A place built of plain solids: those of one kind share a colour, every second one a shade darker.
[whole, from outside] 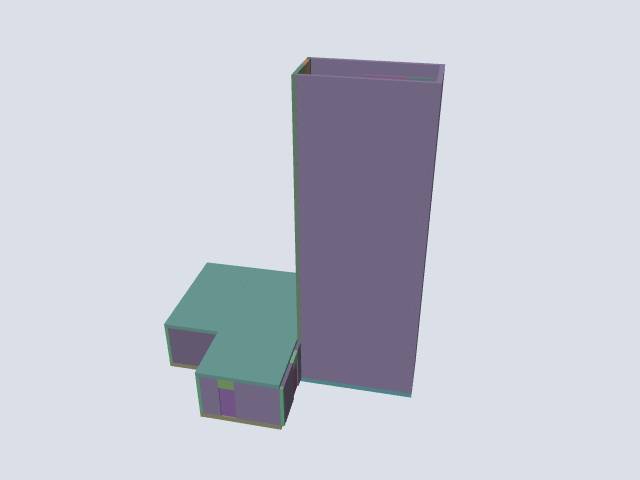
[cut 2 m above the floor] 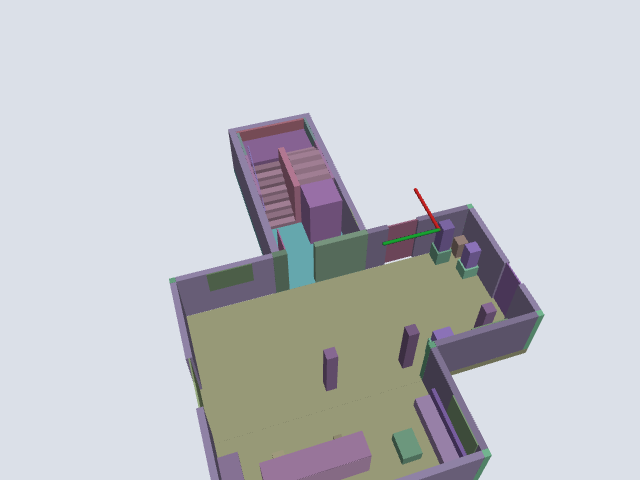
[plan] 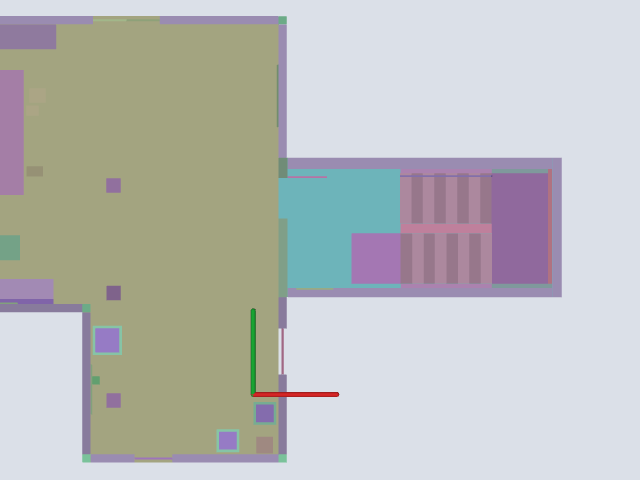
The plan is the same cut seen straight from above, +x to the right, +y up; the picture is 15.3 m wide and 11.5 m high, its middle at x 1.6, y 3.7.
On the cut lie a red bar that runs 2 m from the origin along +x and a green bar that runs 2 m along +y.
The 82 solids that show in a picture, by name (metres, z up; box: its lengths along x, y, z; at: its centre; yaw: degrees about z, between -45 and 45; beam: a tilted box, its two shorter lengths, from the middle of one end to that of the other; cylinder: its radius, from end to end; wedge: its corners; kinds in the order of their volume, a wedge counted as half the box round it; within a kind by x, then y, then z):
{
 "wall_1": {"box": [0.2, 6.7, 2.7], "at": [-7.39, 5.52, 1.35]},
 "wall_2": {"box": [3.2, 0.2, 2.7], "at": [-5.7, 2.07, 1.35]},
 "wall_3": {"box": [3.46, 0.2, 2.7], "at": [-5.57, 8.97, 1.35]},
 "wall_4": {"box": [0.2, 3.4, 2.7], "at": [-4.0, 0.27, 1.35]},
 "wall_5": {"box": [1.05, 0.2, 2.7], "at": [-3.37, -1.53, 1.35]},
 "wall_6": {"box": [2.84, 0.2, 2.7], "at": [-0.82, 8.97, 1.35]},
 "wall_7": {"box": [2.55, 0.2, 2.7], "at": [-0.67, -1.53, 1.35]},
 "wall_8": {"box": [0.2, 1.91, 2.7], "at": [0.7, -0.48, 1.35]},
 "wall_9": {"box": [0.2, 0.75, 2.7], "at": [0.7, 1.96, 1.35]},
 "wall_10": {"box": [0.2, 3.2, 2.7], "at": [0.7, 7.27, 1.35]},
 "wall_11": {"box": [6.34, 0.22, 18.23], "at": [3.99, 2.44, 9.11]},
 "wall_12": {"box": [6.34, 0.27, 18.23], "at": [3.99, 5.54, 9.11]},
 "wall_13": {"box": [0.23, 3.34, 18.23], "at": [7.28, 4.0, 9.11]},
 "lobby_floor_slab_1": {"box": [3.4, 7.1, 0.3], "at": [-5.79, 5.52, -0.15]},
 "lobby_floor_slab_2": {"box": [4.7, 10.7, 0.3], "at": [-1.74, 3.72, -0.15]},
 "lobby_ceiling_slab_1": {"box": [3.4, 7.1, 0.25], "at": [-5.79, 5.52, 2.82]},
 "lobby_ceiling_slab_2": {"box": [4.7, 10.7, 0.25], "at": [-1.74, 3.72, 2.82]},
 "landing_slab_1": {"box": [1.18, 1.21, 3.04], "at": [2.95, 3.25, 1.52]},
 "landing_slab_2": {"box": [1.35, 2.65, 1.52], "at": [6.39, 3.98, 0.76]},
 "wall_cheek_1": {"box": [0.22, 1.89, 18.23], "at": [0.71, 3.27, 9.11]},
 "wall_cheek_2": {"box": [0.22, 0.49, 18.23], "at": [0.71, 5.43, 9.11]},
 "wall_spine_wall_1": {"box": [2.19, 0.23, 16.73], "at": [4.62, 3.98, 8.37]},
 "tread_slab_1": {"box": [0.28, 1.21, 0.17], "at": [3.66, 4.7, 0.09]},
 "tread_slab_2": {"box": [0.28, 1.21, 2.87], "at": [3.67, 3.25, 1.44]},
 "tread_slab_3": {"box": [0.28, 1.21, 0.34], "at": [3.93, 4.7, 0.17]},
 "tread_slab_4": {"box": [0.28, 1.21, 2.7], "at": [3.94, 3.25, 1.35]},
 "tread_slab_5": {"box": [0.28, 1.21, 0.51], "at": [4.2, 4.7, 0.25]},
 "tread_slab_6": {"box": [0.28, 1.21, 2.53], "at": [4.22, 3.25, 1.27]},
 "tread_slab_7": {"box": [0.28, 1.21, 0.68], "at": [4.48, 4.7, 0.34]},
 "tread_slab_8": {"box": [0.28, 1.21, 2.36], "at": [4.49, 3.25, 1.18]},
 "tread_slab_9": {"box": [0.28, 1.21, 0.85], "at": [4.75, 4.7, 0.42]},
 "tread_slab_10": {"box": [0.28, 1.21, 2.19], "at": [4.76, 3.25, 1.09]},
 "tread_slab_11": {"box": [0.28, 1.21, 1.01], "at": [5.03, 4.7, 0.51]},
 "tread_slab_12": {"box": [0.28, 1.21, 2.02], "at": [5.04, 3.25, 1.01]},
 "tread_slab_13": {"box": [0.28, 1.21, 1.18], "at": [5.3, 4.7, 0.59]},
 "tread_slab_14": {"box": [0.28, 1.21, 1.85], "at": [5.31, 3.25, 0.93]},
 "tread_slab_15": {"box": [0.28, 1.21, 1.68], "at": [5.58, 3.25, 0.84]},
 "tread_slab_16": {"box": [0.28, 1.21, 1.35], "at": [5.58, 4.7, 0.68]},
 "wall_wall_1": {"box": [2.19, 0.1, 17.6], "at": [4.62, 2.6, 8.8]},
 "wall_wall_2": {"box": [2.19, 0.1, 17.6], "at": [4.62, 5.35, 8.8]},
 "floor_slab_1": {"box": [6.79, 3.34, 0.3], "at": [4.0, 4.0, -0.15]},
 "wall_land_wall_1": {"box": [1.35, 0.1, 17.6], "at": [6.39, 5.35, 8.8]},
 "wall_land_wall_2": {"box": [1.45, 0.1, 17.6], "at": [6.44, 2.6, 8.8]},
 "wall_land_far_wall_1": {"box": [0.1, 2.75, 17.6], "at": [7.11, 4.03, 8.8]},
 "wall_head_1": {"box": [0.22, 0.97, 16.13], "at": [0.71, 4.7, 10.16]},
 "lobby_desk_body_1": {"box": [0.75, 3.0, 1.1], "at": [-5.87, 6.28, 0.55]},
 "lobby_seats_seat_1": {"box": [2.4, 0.6, 0.45], "at": [-5.99, 2.47, 0.22]},
 "lobby_seats_seat_2": {"box": [2.4, 0.6, 0.45], "at": [-5.92, 8.57, 0.22]},
 "lobby_column_shaft_1": {"box": [0.35, 0.35, 2.7], "at": [-3.35, -0.15, 1.35]},
 "lobby_column_shaft_2": {"box": [0.35, 0.35, 2.7], "at": [-3.35, 2.43, 1.35]},
 "lobby_column_shaft_3": {"box": [0.35, 0.35, 2.7], "at": [-3.35, 5.0, 1.35]},
 "lobby_planter_box_1": {"box": [0.7, 0.7, 0.8], "at": [-3.5, 1.29, 0.4]},
 "lobby_planter_box_2": {"box": [0.55, 0.55, 0.5], "at": [-0.61, -1.11, 0.25]},
 "lobby_planter_box_3": {"box": [0.55, 0.55, 0.65], "at": [0.28, -0.46, 0.32]},
 "lobby_planter_plant_1": {"box": [0.58, 0.58, 0.5], "at": [-3.5, 1.29, 1.05]},
 "lobby_planter_plant_2": {"box": [0.43, 0.43, 0.9], "at": [-0.61, -1.11, 0.95]},
 "lobby_planter_plant_3": {"box": [0.43, 0.43, 1.2], "at": [0.28, -0.46, 1.25]},
 "wallpost_1": {"box": [0.2, 0.2, 2.7], "at": [-7.39, 2.07, 1.35]},
 "wallpost_2": {"box": [0.2, 0.2, 2.7], "at": [-4.0, -1.53, 1.35]},
 "wallpost_3": {"box": [0.2, 0.2, 2.7], "at": [-4.0, 2.07, 1.35]},
 "wallpost_4": {"box": [0.2, 0.2, 2.7], "at": [0.7, -1.53, 1.35]},
 "wallpost_5": {"box": [0.2, 0.2, 2.7], "at": [0.7, 8.97, 1.35]},
 "lobby_board_panel_1": {"box": [1.5, 0.04, 1.2], "at": [-6.39, 2.19, 1.5]},
 "lobby_board_panel_2": {"box": [0.04, 1.2, 1.2], "at": [-3.88, 0.12, 1.7]},
 "lobby_board_panel_3": {"box": [0.04, 1.5, 1.2], "at": [0.58, 7.15, 1.7]},
 "lobby_table_top_1": {"box": [0.8, 0.6, 0.42], "at": [-5.99, 3.52, 0.21]},
 "lobby_entrance_leaf_1": {"box": [0.8, 0.05, 2.1], "at": [-3.44, 8.97, 1.05]},
 "lobby_entrance_leaf_2": {"box": [0.8, 0.05, 2.1], "at": [-2.64, 8.97, 1.05]},
 "lobby_lift_leaf_1": {"box": [0.06, 1.1, 2.1], "at": [0.7, 1.03, 1.05]},
 "wall_head_lobby_lift_1": {"box": [0.2, 1.1, 0.6], "at": [0.7, 1.03, 2.4]},
 "lobby_bin_body_1": {"box": [0.4, 0.4, 0.75], "at": [0.27, -1.21, 0.37]},
 "wall_head_lobby_back_door_1": {"box": [0.9, 0.2, 0.6], "at": [-2.39, -1.53, 2.4]},
 "lobby_seats_back_1": {"box": [2.4, 0.12, 0.35], "at": [-5.99, 2.23, 0.62]},
 "lobby_back_door_leaf_1": {"box": [0.9, 0.05, 2.1], "at": [-2.39, -1.53, 1.05]},
 "lobby_desk_counter_1": {"box": [0.75, 3.0, 0.04], "at": [-5.87, 6.28, 1.12]},
 "door_front_leaf_open_1": {"box": [0.95, 0.045, 2.08], "at": [1.3, 5.21, 1.05]},
 "door_leaf_1": {"box": [0.89, 0.045, 2.08], "at": [1.48, 2.53, 1.04]},
 "lobby_parcel_box_1": {"box": [0.3, 0.25, 0.2], "at": [-5.29, 6.8, 0.1]},
 "lobby_parcel_box_2": {"box": [0.4, 0.25, 0.2], "at": [-5.24, 5.34, 0.1]},
 "lobby_parcel_box_3": {"box": [0.4, 0.35, 0.2], "at": [-5.17, 7.16, 0.1]},
 "lobby_extinguisher_body_1": {"box": [0.2, 0.2, 0.6], "at": [-3.77, 0.34, 0.3]},
 "handrail_rail_1": {"beam": [0.045, 0.045], "from": [3.53, 5.23, 1.09], "to": [5.72, 5.23, 2.43]}
}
